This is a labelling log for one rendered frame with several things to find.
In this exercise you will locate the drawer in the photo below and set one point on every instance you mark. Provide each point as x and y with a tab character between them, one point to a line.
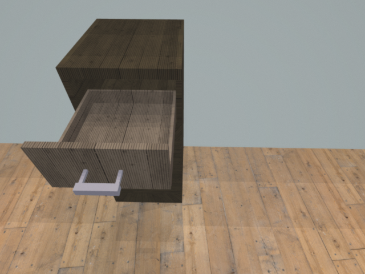
112	130

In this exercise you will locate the handle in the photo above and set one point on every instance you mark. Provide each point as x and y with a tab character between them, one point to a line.
99	189

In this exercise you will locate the cabinet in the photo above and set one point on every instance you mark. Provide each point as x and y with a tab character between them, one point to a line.
132	54

